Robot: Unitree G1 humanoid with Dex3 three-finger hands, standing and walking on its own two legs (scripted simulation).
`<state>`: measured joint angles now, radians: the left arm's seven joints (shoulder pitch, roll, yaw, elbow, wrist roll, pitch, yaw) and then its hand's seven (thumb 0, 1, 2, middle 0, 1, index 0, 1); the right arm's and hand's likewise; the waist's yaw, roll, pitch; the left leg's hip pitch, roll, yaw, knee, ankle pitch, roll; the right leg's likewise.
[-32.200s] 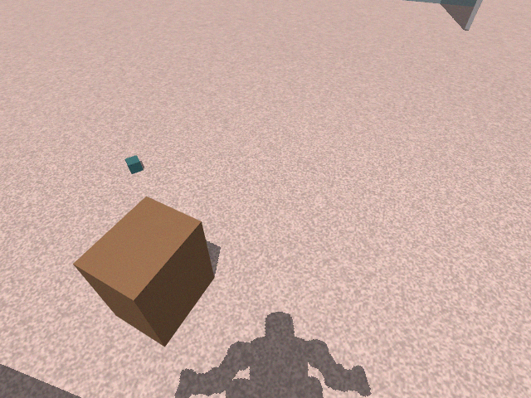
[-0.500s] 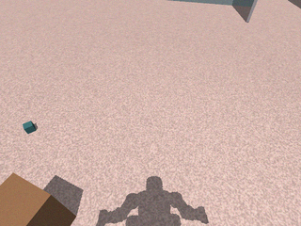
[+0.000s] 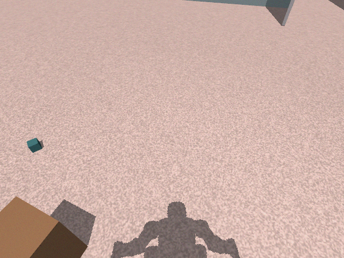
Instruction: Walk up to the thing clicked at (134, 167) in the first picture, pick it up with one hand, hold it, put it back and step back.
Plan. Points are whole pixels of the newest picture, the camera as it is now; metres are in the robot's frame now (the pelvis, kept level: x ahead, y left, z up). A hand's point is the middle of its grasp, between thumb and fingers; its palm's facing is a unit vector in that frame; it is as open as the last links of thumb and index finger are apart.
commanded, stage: stand
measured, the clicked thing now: (34, 145) +1.03 +1.01 -0.75
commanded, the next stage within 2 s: walk up in 0.52 s
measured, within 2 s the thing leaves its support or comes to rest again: neither
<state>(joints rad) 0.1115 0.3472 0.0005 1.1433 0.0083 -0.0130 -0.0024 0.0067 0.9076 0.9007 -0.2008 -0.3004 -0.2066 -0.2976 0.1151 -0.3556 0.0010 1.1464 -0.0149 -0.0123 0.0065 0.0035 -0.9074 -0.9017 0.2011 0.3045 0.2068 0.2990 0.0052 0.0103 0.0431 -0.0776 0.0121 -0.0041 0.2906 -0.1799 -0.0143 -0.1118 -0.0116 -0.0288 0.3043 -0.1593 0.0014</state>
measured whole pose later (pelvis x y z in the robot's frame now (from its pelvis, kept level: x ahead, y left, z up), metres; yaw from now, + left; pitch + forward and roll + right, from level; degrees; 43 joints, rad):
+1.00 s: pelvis +0.14 -0.06 -0.01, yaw -3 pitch -3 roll +0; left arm 0.31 0.39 0.06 0.98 0.01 -0.08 -0.04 0.01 0.91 0.90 -0.20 -0.30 -0.21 -0.30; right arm 0.25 -0.44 -0.08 1.00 -0.02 -0.02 0.06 0.01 -0.91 -0.90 0.20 0.30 0.20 0.30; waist 0.04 0.07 0.05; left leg -0.41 -0.01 -0.07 1.04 -0.30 0.02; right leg -0.07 0.02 -0.06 0.39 -0.27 -0.04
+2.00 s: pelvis +0.61 -0.08 -0.01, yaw -3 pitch -2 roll +0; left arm 0.35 0.39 0.04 0.86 0.01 -0.09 -0.04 0.01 0.90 0.90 -0.20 -0.30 -0.21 -0.30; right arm 0.27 -0.43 -0.07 0.85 -0.02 -0.03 0.08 0.00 -0.91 -0.90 0.20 0.30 0.21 0.30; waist 0.03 0.07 0.08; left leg -0.49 0.08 -0.03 0.84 -0.27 -0.01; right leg -0.16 -0.03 -0.07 0.46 -0.26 -0.01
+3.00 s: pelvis +0.93 -0.04 -0.02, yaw -3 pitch -3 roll -1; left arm 0.33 0.42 0.03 0.84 0.01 -0.05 -0.02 0.01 0.90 0.90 -0.20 -0.30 -0.21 -0.30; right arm 0.29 -0.43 -0.07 0.90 -0.03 -0.03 0.04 0.00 -0.91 -0.90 0.20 0.30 0.21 0.30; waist 0.04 0.04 0.09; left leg -0.39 0.07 0.01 0.63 -0.19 -0.01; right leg -0.21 -0.02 -0.05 0.57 -0.31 0.00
